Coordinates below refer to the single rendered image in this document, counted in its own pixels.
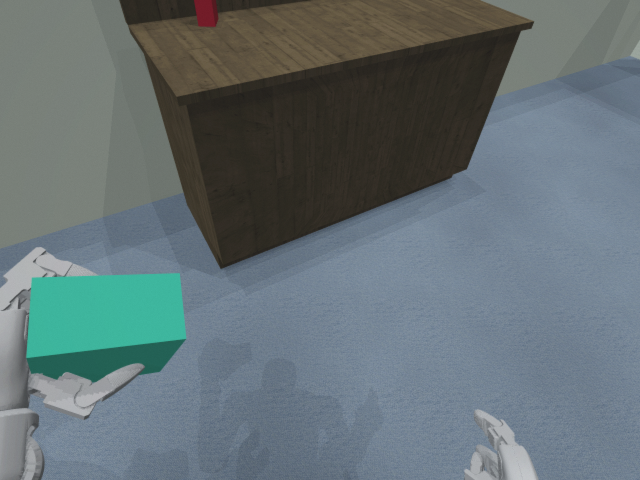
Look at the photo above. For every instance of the left robot forearm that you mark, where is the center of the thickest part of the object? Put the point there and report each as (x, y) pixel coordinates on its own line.
(21, 458)

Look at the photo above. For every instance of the robot left hand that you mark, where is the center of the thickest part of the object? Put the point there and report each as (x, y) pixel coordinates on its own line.
(70, 394)

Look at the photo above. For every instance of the sponge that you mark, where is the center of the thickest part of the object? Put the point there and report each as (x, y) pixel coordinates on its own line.
(91, 326)

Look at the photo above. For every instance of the robot right hand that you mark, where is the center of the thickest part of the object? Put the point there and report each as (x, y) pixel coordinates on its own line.
(512, 462)

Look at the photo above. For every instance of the table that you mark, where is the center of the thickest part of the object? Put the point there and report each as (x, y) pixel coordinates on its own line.
(290, 116)

